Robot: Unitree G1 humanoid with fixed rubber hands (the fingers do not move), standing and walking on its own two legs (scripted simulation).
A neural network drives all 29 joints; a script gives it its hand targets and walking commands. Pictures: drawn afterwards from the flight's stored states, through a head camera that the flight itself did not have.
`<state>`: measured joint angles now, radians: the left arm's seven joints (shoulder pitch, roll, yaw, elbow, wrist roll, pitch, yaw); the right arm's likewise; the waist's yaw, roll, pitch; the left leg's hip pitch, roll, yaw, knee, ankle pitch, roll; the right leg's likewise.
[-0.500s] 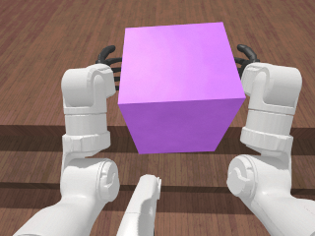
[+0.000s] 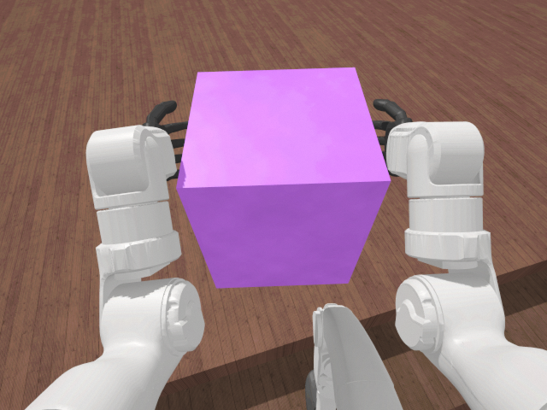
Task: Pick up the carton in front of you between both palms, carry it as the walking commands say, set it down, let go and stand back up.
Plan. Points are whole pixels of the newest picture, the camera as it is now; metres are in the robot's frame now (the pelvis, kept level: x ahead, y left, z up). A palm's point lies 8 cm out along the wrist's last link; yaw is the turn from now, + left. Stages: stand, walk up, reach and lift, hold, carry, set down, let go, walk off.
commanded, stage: carry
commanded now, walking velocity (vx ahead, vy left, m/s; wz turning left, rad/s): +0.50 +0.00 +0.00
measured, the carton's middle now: (279, 187) +0.39 -0.03 +0.12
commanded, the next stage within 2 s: none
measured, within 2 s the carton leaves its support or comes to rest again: neither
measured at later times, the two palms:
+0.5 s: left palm out of the picture +0.67 +0.15 +0.32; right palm out of the picture +0.69 -0.15 +0.31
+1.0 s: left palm out of the picture +0.95 +0.18 +0.41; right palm out of the picture +0.93 -0.12 +0.41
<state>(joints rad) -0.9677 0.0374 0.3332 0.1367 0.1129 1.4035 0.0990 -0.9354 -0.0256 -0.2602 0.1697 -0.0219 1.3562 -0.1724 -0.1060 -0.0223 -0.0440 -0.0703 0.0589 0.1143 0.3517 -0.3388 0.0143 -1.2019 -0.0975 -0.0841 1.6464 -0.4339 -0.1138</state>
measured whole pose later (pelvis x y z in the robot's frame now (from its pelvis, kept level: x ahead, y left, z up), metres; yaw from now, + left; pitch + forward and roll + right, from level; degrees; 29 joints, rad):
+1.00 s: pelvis +0.56 +0.04 +0.23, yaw -2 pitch +5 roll +0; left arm -0.88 0.04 0.29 0.10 0.07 1.37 0.11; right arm -0.89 0.00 -0.27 0.12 -0.06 1.35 -0.17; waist -0.03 -0.02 -0.06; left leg -0.38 0.02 0.16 0.58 -0.29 0.07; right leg -0.75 -0.07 -0.04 0.98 -0.26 -0.04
